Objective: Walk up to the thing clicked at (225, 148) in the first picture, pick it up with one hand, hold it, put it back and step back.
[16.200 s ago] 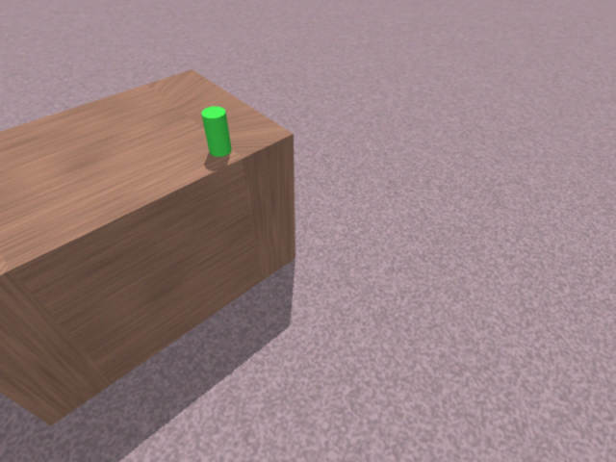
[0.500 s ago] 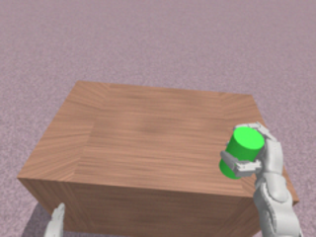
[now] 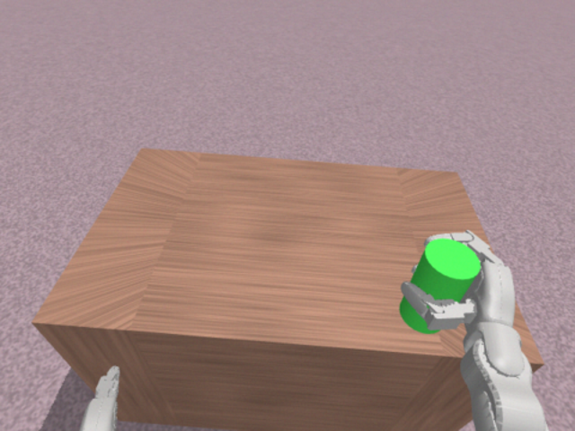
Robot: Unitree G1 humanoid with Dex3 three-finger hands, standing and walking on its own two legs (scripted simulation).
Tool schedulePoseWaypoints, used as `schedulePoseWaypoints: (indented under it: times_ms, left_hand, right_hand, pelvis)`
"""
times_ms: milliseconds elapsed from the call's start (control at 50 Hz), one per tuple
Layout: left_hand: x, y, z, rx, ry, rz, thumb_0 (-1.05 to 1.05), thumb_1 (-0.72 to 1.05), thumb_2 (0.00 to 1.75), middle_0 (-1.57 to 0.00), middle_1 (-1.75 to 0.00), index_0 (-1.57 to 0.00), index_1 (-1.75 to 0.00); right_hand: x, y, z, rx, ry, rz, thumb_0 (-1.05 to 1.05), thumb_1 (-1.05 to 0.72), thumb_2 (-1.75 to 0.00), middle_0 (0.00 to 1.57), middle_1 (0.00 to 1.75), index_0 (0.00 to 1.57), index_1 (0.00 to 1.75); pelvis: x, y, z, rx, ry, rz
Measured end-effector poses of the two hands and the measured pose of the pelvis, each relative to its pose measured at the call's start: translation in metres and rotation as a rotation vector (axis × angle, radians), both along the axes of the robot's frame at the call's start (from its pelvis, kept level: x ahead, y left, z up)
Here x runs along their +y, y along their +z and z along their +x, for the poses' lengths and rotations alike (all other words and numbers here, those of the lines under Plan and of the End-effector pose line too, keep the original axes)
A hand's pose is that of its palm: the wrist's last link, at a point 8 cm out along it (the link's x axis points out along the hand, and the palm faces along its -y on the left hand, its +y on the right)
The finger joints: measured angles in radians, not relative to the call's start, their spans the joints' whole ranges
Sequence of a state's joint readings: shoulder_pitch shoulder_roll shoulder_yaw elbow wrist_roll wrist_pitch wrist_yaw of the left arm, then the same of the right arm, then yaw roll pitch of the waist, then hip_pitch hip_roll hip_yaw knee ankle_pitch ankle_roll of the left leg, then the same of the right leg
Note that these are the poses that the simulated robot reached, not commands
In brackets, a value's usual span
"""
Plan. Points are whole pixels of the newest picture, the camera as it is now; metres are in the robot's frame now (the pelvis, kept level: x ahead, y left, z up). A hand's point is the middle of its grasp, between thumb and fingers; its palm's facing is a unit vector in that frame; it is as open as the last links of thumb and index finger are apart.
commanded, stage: hold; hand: right
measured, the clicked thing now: (435, 288) +0.31 -0.17 +0.09
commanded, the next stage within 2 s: crouch in 0.88 s
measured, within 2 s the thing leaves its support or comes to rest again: neither
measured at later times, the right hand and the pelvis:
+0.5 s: hand (440, 282) +0.31 -0.17 +0.10, palm faces +0.25 +0.97 -0.01, open 9.3 cm; pelvis +0.00 +0.00 +0.00, yaw +0 degrees
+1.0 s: hand (439, 278) +0.31 -0.17 +0.10, palm faces +0.24 +0.97 -0.01, open 9.3 cm; pelvis +0.00 +0.00 +0.00, yaw +0 degrees
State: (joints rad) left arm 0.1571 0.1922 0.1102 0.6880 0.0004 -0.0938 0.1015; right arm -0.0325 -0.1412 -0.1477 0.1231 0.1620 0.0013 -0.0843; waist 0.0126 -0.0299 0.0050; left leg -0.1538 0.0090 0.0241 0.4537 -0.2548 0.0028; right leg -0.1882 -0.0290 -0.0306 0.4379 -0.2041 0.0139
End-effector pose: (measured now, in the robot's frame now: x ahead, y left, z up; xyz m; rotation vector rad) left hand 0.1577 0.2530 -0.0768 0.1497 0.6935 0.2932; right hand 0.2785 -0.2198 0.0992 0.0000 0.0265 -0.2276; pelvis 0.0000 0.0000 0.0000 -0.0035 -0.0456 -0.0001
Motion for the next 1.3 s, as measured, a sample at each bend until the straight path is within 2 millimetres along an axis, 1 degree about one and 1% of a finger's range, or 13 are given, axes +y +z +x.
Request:
schedulePoseWaypoints:
  times_ms: [100,200,340,420,540,620,720,920,1060,1120,1180,1300]
  left_hand:
    - [0.005,-0.002,-0.008,0.018,0.012,0.009,0.00,-0.54,0.06,-0.06,-0.06,-0.06,-0.06]
    - [0.006,-0.007,-0.014,0.048,0.010,0.013,0.00,-0.54,0.07,-0.06,-0.06,-0.05,-0.06]
    - [0.001,-0.002,-0.007,0.017,-0.005,0.004,-0.01,-0.54,0.07,-0.05,-0.05,-0.05,-0.06]
    - [0.003,0.001,-0.005,-0.001,0.000,0.002,-0.01,-0.54,0.07,-0.06,-0.05,-0.05,-0.06]
    - [0.011,0.000,-0.010,0.013,0.010,0.020,0.00,-0.54,0.07,-0.06,-0.05,-0.05,-0.06]
    - [0.009,-0.003,-0.011,0.032,-0.001,0.020,-0.01,-0.55,0.07,-0.05,-0.05,-0.05,-0.06]
    - [0.006,-0.001,-0.007,0.014,-0.002,0.013,-0.01,-0.54,0.07,-0.05,-0.05,-0.05,-0.06]
    - [0.008,-0.004,-0.013,0.033,0.013,0.011,-0.01,-0.54,0.07,-0.05,-0.05,-0.05,-0.06]
    - [0.005,-0.001,-0.004,0.023,-0.007,0.022,-0.01,-0.54,0.07,-0.05,-0.05,-0.05,-0.06]
    - [-0.001,0.000,-0.001,0.018,-0.017,0.010,-0.01,-0.54,0.07,-0.05,-0.05,-0.05,-0.05]
    - [-0.003,0.000,-0.001,0.014,-0.011,0.001,-0.01,-0.54,0.07,-0.05,-0.05,-0.05,-0.05]
    - [0.005,-0.003,-0.013,0.052,0.015,0.017,0.00,-0.54,0.07,-0.05,-0.04,-0.05,-0.05]
  right_hand:
    - [-0.005,0.002,0.002,-0.010,-0.016,-0.004,-0.01,0.33,-1.12,0.77,1.13,0.76,1.13]
    - [-0.001,0.003,0.005,-0.015,0.001,-0.007,-0.01,0.33,-1.12,0.76,1.13,0.76,1.13]
    - [0.006,0.001,0.003,-0.006,0.016,0.003,-0.01,0.33,-1.12,0.76,1.13,0.76,1.13]
    - [0.003,-0.001,0.000,-0.002,-0.004,0.004,-0.01,0.33,-1.12,0.76,1.13,0.76,1.13]
    - [-0.003,0.002,-0.003,-0.011,-0.024,-0.010,-0.01,0.33,-1.12,0.76,1.13,0.76,1.13]
    - [0.001,0.002,-0.001,-0.014,-0.006,-0.009,-0.01,0.33,-1.12,0.76,1.13,0.76,1.13]
    - [0.006,0.002,0.001,-0.007,0.014,-0.002,-0.01,0.33,-1.12,0.77,1.13,0.77,1.13]
    - [-0.004,0.003,0.002,-0.010,-0.017,-0.007,-0.01,0.34,-1.12,0.77,1.13,0.77,1.13]
    - [0.001,0.004,0.005,-0.020,0.006,-0.003,-0.01,0.34,-1.13,0.77,1.13,0.77,1.13]
    - [0.002,0.001,0.009,-0.010,0.011,0.006,-0.01,0.34,-1.13,0.77,1.13,0.77,1.13]
    - [-0.001,-0.007,0.014,0.016,-0.003,0.012,-0.01,0.35,-1.14,0.77,1.13,0.77,1.13]
    - [-0.015,-0.030,0.023,0.070,-0.039,0.019,-0.01,0.35,-1.14,0.77,1.13,0.77,1.13]
  pelvis:
    - [0.000,0.000,-0.001,0.001,0.001,0.000]
    - [0.000,0.000,-0.003,0.005,0.003,0.000]
    - [0.000,0.000,-0.002,0.000,0.005,0.000]
    - [0.002,0.000,-0.002,-0.003,0.003,-0.001]
    - [0.003,0.000,-0.003,-0.005,-0.001,-0.001]
    - [0.003,0.000,-0.005,-0.001,-0.003,-0.001]
    - [0.003,0.000,-0.005,-0.002,-0.002,-0.001]
    - [0.001,0.000,-0.002,-0.001,0.002,-0.001]
    - [0.000,0.001,-0.001,0.001,0.000,-0.001]
    - [0.000,0.001,-0.001,0.005,-0.002,0.000]
    - [0.000,0.000,0.000,0.010,-0.001,0.000]
    - [0.000,-0.001,0.000,0.032,0.002,0.000]
